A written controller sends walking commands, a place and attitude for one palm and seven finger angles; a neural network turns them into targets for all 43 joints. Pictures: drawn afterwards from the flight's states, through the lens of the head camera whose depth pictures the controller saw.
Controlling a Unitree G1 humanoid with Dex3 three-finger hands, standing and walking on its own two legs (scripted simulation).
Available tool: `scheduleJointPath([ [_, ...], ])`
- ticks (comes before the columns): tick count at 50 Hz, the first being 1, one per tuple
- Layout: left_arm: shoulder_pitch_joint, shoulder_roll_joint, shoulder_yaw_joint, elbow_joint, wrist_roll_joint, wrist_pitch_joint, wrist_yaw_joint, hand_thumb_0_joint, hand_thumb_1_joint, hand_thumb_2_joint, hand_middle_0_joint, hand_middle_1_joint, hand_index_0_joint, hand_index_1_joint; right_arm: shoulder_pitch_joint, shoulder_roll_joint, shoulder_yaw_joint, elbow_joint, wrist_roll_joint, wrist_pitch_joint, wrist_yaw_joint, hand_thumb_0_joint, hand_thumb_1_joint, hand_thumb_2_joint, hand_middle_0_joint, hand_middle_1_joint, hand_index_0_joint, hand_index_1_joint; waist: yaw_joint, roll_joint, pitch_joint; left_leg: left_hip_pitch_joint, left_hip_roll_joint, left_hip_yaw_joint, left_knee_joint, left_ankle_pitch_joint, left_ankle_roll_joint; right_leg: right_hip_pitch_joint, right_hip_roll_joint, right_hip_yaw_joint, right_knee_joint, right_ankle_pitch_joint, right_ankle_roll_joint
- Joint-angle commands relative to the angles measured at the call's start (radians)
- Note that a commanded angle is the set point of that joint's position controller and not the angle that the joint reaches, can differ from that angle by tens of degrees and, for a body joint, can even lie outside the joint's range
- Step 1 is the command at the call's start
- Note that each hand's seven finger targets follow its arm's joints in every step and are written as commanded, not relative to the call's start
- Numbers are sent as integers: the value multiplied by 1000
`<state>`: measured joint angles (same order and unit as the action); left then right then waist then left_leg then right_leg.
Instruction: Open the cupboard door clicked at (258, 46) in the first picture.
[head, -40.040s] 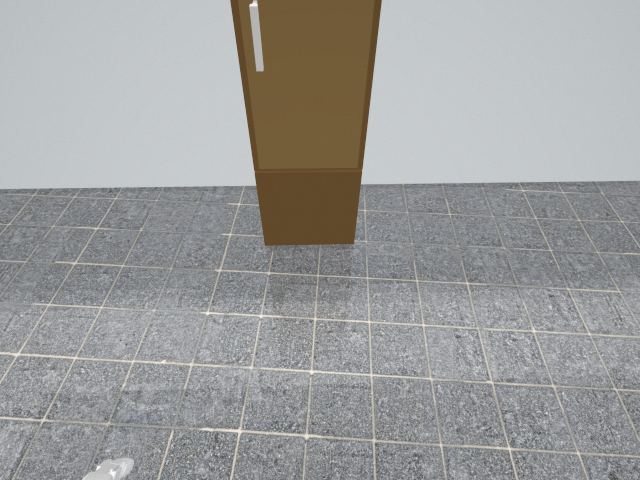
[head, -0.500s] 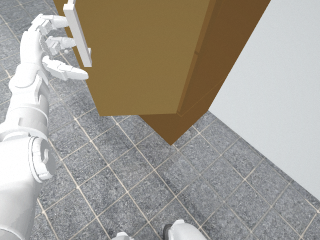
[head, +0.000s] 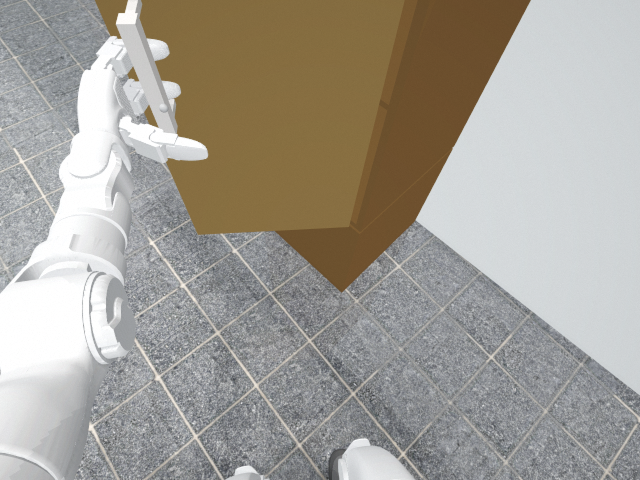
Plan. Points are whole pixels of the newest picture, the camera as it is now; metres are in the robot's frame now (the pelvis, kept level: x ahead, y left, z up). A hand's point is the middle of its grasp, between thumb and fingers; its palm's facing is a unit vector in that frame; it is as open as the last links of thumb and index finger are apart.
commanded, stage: slide the fingers in behind the handle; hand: left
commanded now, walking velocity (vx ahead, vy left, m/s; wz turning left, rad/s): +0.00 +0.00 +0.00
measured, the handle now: (153, 72) +0.59 +0.14 +0.13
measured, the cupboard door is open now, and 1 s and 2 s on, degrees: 50 49 60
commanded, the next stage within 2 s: close the thumb around the handle in 0.46 s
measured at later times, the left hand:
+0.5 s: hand (171, 107) +0.54 +0.12 +0.11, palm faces -0.02 -1.00 -0.03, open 13.7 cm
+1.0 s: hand (169, 105) +0.54 +0.12 +0.12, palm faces -0.03 -1.00 -0.02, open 8.6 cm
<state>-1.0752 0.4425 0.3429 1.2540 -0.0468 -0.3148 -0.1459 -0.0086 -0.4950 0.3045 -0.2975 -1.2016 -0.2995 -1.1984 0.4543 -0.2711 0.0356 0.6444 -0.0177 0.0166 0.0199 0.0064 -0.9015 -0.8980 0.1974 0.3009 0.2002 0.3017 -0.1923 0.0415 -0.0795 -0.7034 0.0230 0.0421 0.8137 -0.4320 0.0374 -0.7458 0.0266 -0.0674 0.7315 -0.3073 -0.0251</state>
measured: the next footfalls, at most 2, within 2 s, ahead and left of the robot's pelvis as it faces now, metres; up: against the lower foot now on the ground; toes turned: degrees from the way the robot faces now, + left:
none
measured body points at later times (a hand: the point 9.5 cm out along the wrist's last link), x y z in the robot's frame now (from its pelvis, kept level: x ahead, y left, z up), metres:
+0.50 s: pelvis +0.00 +0.00 +0.00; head +0.12 +0.00 +0.43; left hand +0.54 +0.18 +0.12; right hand -0.04 -0.26 -0.11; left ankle -0.03 +0.09 -0.70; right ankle +0.02 -0.11 -0.70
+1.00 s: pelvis +0.00 +0.00 +0.00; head +0.12 +0.01 +0.43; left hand +0.54 +0.18 +0.12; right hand -0.03 -0.26 -0.11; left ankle -0.03 +0.09 -0.70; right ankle +0.02 -0.11 -0.70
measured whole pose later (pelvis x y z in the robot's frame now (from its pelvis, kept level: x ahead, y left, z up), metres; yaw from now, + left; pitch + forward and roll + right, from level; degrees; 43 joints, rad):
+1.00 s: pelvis +0.00 +0.00 +0.00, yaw +0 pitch +20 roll -2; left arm -1.09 0.44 0.34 1.26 -0.04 -0.32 -0.12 0.00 0.27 0.63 -0.36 -1.29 -0.36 -1.29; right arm 0.46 -0.28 0.03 0.65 -0.03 0.01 0.02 0.01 -0.90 -0.90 0.20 0.30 0.20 0.30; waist -0.20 0.05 -0.08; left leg -0.73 0.02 0.04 0.82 -0.44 0.04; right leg -0.77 0.02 -0.06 0.74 -0.31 -0.02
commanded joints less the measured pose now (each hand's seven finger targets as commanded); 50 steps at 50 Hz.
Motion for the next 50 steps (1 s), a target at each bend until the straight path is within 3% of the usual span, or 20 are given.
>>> scheduleJointPath([
  [1,-512,204,5,-218,-14,-83,12,0,-500,300,-300,-1200,-300,-1200,187,-171,-67,-35,-4,-18,-9,0,-900,-900,200,300,200,300,-23,36,-445,216,-16,-68,-69,413,-9,264,16,48,-35,375,6],
  [4,-498,219,16,-243,-3,-96,18,0,-500,300,-300,-1200,-300,-1200,188,-171,-71,-36,-7,-21,-6,0,-900,-900,200,300,200,300,-4,85,-497,263,-14,-73,-57,462,-15,251,15,45,-23,386,3],
  [7,-495,226,21,-218,-2,-87,24,0,-500,300,-300,-1200,-300,-1200,185,-176,-70,-36,-6,-18,-7,0,-900,-900,200,300,200,300,-11,47,-467,233,-14,-70,-63,428,-12,256,16,46,-30,370,6],
  [10,-541,196,-10,-190,-1,-70,30,0,-500,300,-300,-1200,-300,-1200,187,-176,-67,-30,-4,-17,-11,0,-900,-900,200,300,200,300,-39,25,-420,202,-16,-69,-73,376,-7,240,14,46,-40,342,10],
  [13,-553,255,35,-213,0,-80,37,0,-500,300,-300,-1200,-300,-1200,191,-182,-67,-36,-5,-21,-16,0,-900,-900,200,300,200,300,-26,47,-459,206,-20,-66,-65,383,-3,264,13,55,-35,354,5],
  [15,-562,217,3,-202,2,-87,35,0,-500,300,-300,-1200,-300,-1200,191,-176,-66,-27,-7,-25,-14,0,-900,-900,200,300,200,300,-38,56,-463,222,-18,-72,-61,396,-8,240,13,51,-33,352,8],
  [17,-568,253,20,-196,8,-90,34,0,-500,300,-300,-1200,-300,-1200,196,-180,-65,-24,-8,-26,-14,0,-900,-900,200,300,200,300,-40,36,-459,195,-18,-70,-60,380,-5,258,13,56,-34,351,10],
  [20,-587,210,-12,-213,7,-94,28,0,-500,300,-300,-1200,-300,-1200,199,-178,-67,-22,-9,-28,-15,0,-900,-900,200,300,200,300,-46,70,-491,240,-17,-78,-56,407,-8,233,12,50,-29,357,9],
  [23,-556,234,12,-196,2,-90,24,0,-500,300,-300,-1200,-300,-1200,206,-183,-68,-23,-9,-25,-15,0,-900,-900,200,300,200,300,-35,74,-501,252,-15,-82,-50,439,-9,233,15,47,-25,370,4],
  [25,-581,173,-33,-190,-5,-81,21,0,-500,300,-300,-1200,-300,-1200,202,-178,-68,-15,-10,-25,-11,0,-900,-900,200,300,200,300,-54,75,-466,250,-15,-80,-53,424,-11,209,16,45,-36,358,9],
  [26,-567,230,17,-186,-6,-79,25,0,-500,300,-300,-1200,-300,-1200,210,-186,-68,-13,-12,-24,-12,0,-900,-900,200,300,200,300,-38,50,-473,229,-14,-82,-57,410,-9,233,17,45,-35,352,7],
  [28,-560,248,30,-201,-10,-79,26,0,-500,300,-300,-1200,-300,-1200,209,-188,-68,-22,-10,-23,-15,0,-900,-900,200,300,200,300,-35,58,-488,224,-19,-73,-56,418,-5,255,16,50,-33,374,5],
  [29,-583,254,27,-218,-8,-83,25,0,-444,324,-304,-1206,-304,-1206,208,-184,-68,-19,-11,-24,-14,0,-900,-900,200,300,200,300,-40,67,-511,230,-18,-74,-56,426,-7,267,15,54,-33,388,8],
  [30,-550,262,39,-192,-6,-79,22,0,-388,348,-308,-1212,-308,-1212,207,-182,-68,-19,-9,-24,-14,0,-900,-900,200,300,200,300,-30,62,-500,211,-20,-68,-54,421,-6,278,15,55,-33,394,7],
  [32,-543,247,21,-183,-6,-72,18,0,-276,396,-316,-1224,-316,-1224,203,-182,-65,-24,-7,-21,-15,0,-900,-900,200,300,200,300,-40,40,-453,187,-19,-67,-62,395,-5,271,15,54,-38,377,8],
  [35,-544,223,11,-213,-8,-85,18,0,-108,468,-328,-1242,-328,-1242,203,-180,-68,-26,-9,-24,-11,0,-900,-900,200,300,200,300,-30,91,-478,244,-16,-73,-57,432,-10,241,16,48,-34,377,4],
  [38,-535,253,29,-179,-10,-80,19,0,60,540,-340,-1260,-340,-1260,207,-185,-64,-28,-8,-21,-15,0,-900,-900,200,300,200,300,-38,33,-443,199,-16,-74,-62,411,-5,257,18,48,-34,373,5],
  [43,-529,208,-1,-222,-3,-87,21,0,340,660,-360,-1290,-360,-1290,207,-181,-69,-34,-12,-21,-9,0,-900,-900,200,300,200,300,-29,96,-495,277,-11,-83,-51,489,-15,220,17,39,-23,386,2],
  [44,-536,226,16,-228,-4,-87,24,0,396,684,-364,-1296,-364,-1296,210,-182,-71,-28,-13,-20,-7,0,-900,-900,200,300,200,300,-28,85,-517,282,-8,-86,-48,499,-18,228,18,39,-19,394,5],
  [50,-509,195,6,-212,-12,-78,24,0,732,828,-388,-1332,-388,-1332,205,-181,-74,-26,-11,-12,-6,0,-900,-900,200,300,200,300,-26,59,-484,270,-7,-83,-51,501,-19,223,20,36,-23,397,5],
])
